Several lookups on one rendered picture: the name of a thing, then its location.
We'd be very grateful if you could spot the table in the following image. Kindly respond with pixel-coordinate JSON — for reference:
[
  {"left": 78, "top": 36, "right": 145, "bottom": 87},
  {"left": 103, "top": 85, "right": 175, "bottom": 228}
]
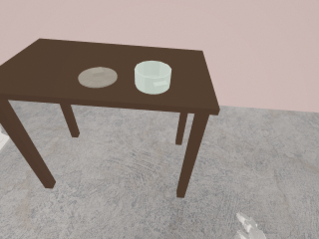
[{"left": 0, "top": 38, "right": 220, "bottom": 198}]

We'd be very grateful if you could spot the knob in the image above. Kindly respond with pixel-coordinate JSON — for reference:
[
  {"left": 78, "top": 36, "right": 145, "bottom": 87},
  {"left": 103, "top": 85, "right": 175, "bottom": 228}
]
[{"left": 90, "top": 67, "right": 105, "bottom": 77}]

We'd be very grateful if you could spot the right robot hand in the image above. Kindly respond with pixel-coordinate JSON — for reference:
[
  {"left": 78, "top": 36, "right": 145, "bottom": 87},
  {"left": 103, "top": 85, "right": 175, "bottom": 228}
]
[{"left": 234, "top": 211, "right": 266, "bottom": 239}]

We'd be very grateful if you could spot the lid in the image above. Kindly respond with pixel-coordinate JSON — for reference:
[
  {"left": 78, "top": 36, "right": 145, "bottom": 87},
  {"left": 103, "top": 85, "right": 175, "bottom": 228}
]
[{"left": 78, "top": 67, "right": 118, "bottom": 89}]

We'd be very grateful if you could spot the pot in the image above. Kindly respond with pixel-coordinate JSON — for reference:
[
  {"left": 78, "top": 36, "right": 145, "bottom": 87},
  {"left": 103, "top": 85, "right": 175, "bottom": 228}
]
[{"left": 135, "top": 61, "right": 171, "bottom": 95}]

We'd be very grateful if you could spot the left robot hand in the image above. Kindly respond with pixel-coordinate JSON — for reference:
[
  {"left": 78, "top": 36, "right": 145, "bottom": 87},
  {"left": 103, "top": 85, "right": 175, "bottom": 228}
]
[{"left": 0, "top": 126, "right": 10, "bottom": 153}]

